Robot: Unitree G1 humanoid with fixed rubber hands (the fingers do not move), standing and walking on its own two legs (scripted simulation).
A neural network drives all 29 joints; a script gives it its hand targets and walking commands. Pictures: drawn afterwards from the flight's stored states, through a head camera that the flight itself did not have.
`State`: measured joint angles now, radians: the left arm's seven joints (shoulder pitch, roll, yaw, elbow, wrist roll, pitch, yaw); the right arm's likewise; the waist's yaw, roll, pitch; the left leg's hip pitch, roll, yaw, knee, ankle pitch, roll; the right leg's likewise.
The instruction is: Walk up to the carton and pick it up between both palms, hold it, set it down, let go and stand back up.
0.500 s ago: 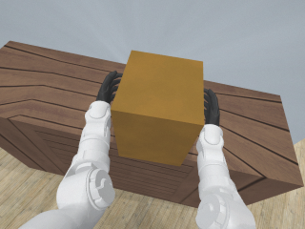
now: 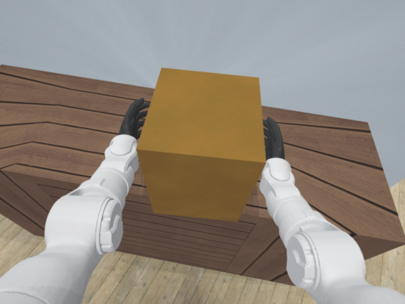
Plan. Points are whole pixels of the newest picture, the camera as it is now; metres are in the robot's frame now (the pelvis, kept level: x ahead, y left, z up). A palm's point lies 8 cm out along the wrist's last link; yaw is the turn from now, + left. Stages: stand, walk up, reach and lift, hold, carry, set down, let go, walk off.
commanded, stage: set down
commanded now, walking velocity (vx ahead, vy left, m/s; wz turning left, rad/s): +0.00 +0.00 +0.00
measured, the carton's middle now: (202, 150) +0.42 +0.02 +0.04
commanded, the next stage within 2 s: none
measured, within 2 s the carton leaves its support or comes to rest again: neither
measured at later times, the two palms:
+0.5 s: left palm (111, 114) +0.43 +0.20 +0.13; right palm (306, 133) +0.41 -0.18 +0.12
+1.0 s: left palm (91, 69) +0.43 +0.20 +0.23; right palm (324, 101) +0.41 -0.18 +0.20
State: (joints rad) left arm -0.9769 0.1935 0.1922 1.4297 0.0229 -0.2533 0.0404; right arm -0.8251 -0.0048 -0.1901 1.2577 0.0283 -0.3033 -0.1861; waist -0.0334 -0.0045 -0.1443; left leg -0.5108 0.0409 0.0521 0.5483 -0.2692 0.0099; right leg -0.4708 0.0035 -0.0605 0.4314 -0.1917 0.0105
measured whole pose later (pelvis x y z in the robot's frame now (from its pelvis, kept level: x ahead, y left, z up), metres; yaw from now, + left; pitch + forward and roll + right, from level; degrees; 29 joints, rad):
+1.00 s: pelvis -0.02 -0.02 +0.01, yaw +0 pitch +3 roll -1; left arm -1.15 0.43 0.00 1.16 -0.24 0.24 -0.03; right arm -1.03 -0.21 0.06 1.00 0.40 0.25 -0.25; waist -0.05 -0.03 -0.08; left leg -0.26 0.04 0.05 0.39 -0.18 0.00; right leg -0.24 0.01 -0.06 0.30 -0.12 -0.01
